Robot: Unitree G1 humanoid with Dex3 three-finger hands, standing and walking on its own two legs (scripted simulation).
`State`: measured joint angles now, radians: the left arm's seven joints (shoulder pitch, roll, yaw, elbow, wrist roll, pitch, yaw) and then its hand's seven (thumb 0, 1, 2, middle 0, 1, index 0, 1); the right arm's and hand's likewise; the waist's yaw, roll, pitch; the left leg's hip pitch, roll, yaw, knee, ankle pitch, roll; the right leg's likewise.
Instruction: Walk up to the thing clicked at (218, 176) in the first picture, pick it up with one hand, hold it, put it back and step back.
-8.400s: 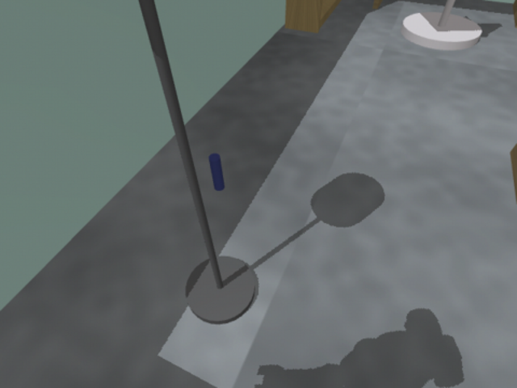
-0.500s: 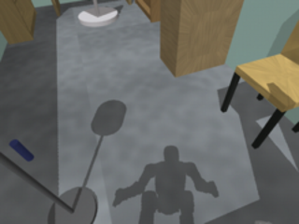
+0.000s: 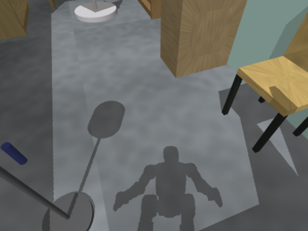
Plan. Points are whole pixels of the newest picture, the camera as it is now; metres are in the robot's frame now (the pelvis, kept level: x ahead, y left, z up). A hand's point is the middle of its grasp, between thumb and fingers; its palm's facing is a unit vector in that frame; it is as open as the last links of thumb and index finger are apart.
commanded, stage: stand
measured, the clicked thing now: (15, 154) +0.73 +0.98 -0.67
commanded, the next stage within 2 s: none
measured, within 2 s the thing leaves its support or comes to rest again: neither
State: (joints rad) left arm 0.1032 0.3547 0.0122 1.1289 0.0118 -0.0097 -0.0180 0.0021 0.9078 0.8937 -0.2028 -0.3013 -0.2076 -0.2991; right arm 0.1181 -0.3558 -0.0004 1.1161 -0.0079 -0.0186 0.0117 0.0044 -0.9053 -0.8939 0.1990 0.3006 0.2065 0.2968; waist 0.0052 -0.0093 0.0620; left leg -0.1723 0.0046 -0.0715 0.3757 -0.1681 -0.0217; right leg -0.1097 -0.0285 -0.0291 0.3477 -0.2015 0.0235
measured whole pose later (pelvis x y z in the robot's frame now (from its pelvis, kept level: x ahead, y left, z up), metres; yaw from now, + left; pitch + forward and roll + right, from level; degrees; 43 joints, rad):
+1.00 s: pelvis +0.01 -0.01 +0.00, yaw -1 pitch -2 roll +0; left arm 0.11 0.36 0.00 1.12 0.01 -0.01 -0.01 0.00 0.91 0.89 -0.20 -0.30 -0.21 -0.30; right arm 0.10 -0.35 0.01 1.13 0.00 -0.01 0.01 0.00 -0.91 -0.89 0.20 0.30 0.21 0.30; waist 0.00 0.00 0.06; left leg -0.14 0.01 -0.05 0.33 -0.17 -0.03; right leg -0.10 -0.02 -0.01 0.33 -0.20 0.02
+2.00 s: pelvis +0.01 -0.01 +0.00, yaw -2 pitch -2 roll +0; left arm 0.13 0.36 0.00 1.11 0.01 -0.01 -0.01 0.00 0.91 0.89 -0.20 -0.30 -0.21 -0.30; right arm 0.12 -0.35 0.01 1.13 0.00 -0.01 0.01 0.00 -0.91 -0.89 0.20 0.30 0.21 0.30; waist 0.00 0.00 0.06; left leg -0.13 0.02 -0.04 0.33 -0.17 -0.03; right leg -0.09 -0.02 0.00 0.33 -0.21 0.01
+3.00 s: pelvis +0.15 +0.05 +0.00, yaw -1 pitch -4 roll +0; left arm 0.30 0.45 0.07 0.98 0.02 0.00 -0.06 0.00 0.91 0.89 -0.20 -0.30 -0.21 -0.30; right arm 0.33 -0.35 -0.06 0.92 -0.01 -0.08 0.04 0.00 -0.90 -0.89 0.20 0.30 0.21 0.30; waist 0.00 -0.08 0.08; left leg -0.08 -0.02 0.08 0.40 -0.25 0.04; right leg -0.45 -0.02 0.10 0.95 -0.28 -0.01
